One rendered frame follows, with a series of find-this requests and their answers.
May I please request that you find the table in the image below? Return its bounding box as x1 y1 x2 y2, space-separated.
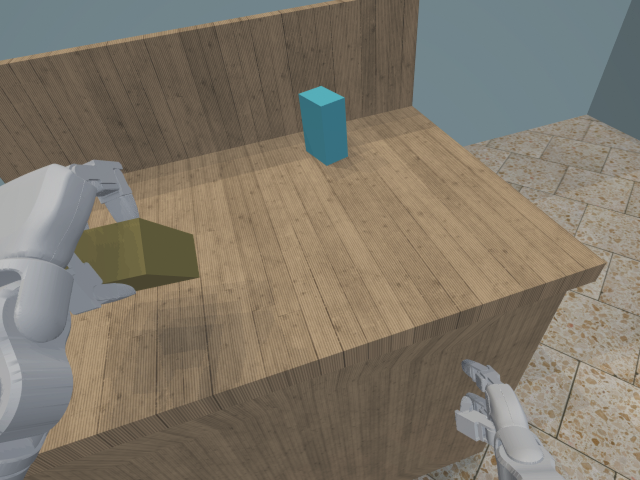
0 0 606 480

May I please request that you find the left robot forearm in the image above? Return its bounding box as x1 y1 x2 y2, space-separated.
0 257 74 480

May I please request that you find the right robot forearm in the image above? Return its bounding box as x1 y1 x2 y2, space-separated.
494 426 565 480

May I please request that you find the left robot hand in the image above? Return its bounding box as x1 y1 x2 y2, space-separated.
0 160 140 315

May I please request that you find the sponge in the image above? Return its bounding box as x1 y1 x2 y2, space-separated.
65 218 200 291

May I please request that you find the right robot hand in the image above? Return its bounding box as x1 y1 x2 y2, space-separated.
455 359 530 447

